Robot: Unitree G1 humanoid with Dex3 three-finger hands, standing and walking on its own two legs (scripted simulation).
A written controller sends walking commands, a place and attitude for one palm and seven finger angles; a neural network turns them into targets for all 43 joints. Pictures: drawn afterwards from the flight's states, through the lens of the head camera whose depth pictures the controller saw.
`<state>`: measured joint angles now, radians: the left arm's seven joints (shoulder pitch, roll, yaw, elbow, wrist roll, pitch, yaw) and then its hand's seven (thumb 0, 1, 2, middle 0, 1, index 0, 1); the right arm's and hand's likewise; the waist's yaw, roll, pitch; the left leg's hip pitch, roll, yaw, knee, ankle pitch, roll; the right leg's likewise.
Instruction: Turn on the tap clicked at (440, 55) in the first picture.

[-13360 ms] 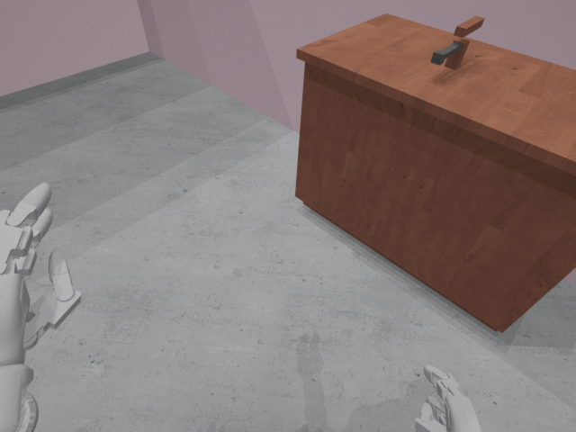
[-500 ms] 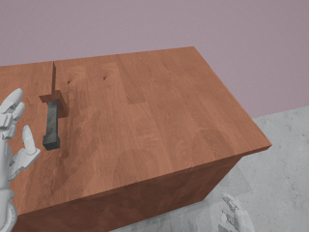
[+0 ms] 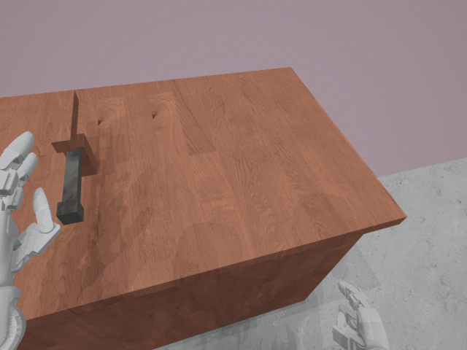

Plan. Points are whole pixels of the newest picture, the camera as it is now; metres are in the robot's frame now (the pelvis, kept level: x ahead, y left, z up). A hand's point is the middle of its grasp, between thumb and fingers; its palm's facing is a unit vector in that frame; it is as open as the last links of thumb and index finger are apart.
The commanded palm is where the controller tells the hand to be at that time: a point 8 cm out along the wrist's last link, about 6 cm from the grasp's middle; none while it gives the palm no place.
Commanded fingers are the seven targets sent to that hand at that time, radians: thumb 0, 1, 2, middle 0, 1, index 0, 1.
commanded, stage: shuffle to correct the standing spot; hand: left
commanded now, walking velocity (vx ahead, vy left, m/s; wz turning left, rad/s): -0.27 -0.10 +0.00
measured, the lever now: (70, 212) +0.28 +0.29 +0.08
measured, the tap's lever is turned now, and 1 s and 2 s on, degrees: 0 0 0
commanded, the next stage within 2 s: come to a stop and stand still in 0.36 s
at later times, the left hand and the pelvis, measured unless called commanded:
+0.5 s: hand (62, 283) +0.15 +0.21 +0.16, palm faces +0.37 -0.84 -0.40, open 7.4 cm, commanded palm +0.09 +0.25 +0.17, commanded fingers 0.00 0.90 0.90 -0.20 -0.30 -0.20 -0.30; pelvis -0.06 -0.03 -0.01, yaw +1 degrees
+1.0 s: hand (18, 331) +0.11 +0.24 +0.14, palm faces +0.43 -0.82 -0.39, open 7.4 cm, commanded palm +0.04 +0.26 +0.17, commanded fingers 0.00 0.90 0.90 -0.20 -0.30 -0.20 -0.30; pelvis -0.10 -0.02 -0.01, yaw +3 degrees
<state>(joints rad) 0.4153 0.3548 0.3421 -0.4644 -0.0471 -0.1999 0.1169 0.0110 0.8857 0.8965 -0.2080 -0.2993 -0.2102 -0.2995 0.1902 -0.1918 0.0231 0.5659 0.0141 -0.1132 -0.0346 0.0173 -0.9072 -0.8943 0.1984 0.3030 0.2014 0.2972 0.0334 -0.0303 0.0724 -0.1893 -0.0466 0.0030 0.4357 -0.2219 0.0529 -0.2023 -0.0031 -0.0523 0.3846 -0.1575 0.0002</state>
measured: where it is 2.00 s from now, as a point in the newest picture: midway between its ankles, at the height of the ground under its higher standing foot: outside the picture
